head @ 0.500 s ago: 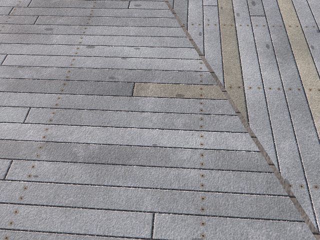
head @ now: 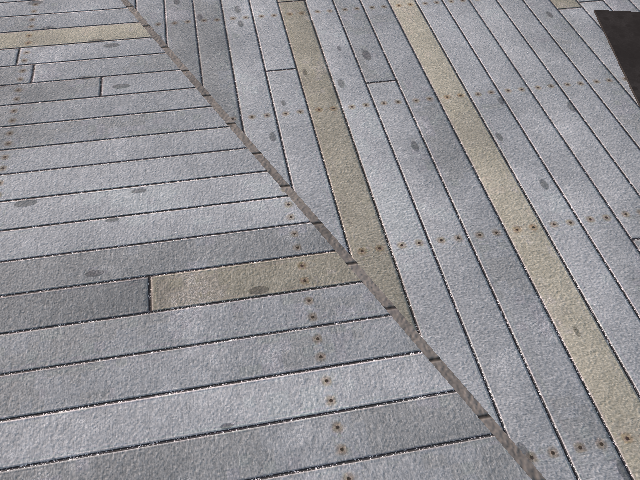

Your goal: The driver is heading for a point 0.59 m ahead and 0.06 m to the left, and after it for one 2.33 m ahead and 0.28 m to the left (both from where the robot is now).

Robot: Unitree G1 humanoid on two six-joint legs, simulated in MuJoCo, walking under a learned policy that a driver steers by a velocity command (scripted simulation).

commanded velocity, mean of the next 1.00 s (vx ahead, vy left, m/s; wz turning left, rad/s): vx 0.43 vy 0.00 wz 0.26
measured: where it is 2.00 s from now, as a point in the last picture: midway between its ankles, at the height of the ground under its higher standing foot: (309, 422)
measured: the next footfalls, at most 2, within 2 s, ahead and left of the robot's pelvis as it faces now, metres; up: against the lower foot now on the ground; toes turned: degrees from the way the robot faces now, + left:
right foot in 0.22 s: +0.29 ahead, -0.15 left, +0.00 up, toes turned -1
left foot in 0.76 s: +0.57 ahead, +0.11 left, +0.00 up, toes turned +16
